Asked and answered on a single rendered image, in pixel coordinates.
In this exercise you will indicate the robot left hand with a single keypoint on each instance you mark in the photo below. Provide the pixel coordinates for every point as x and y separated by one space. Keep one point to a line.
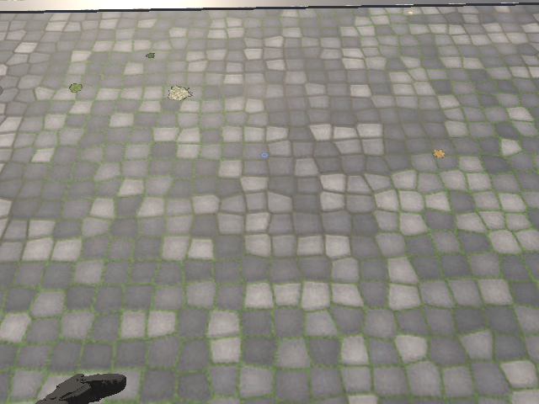
81 389

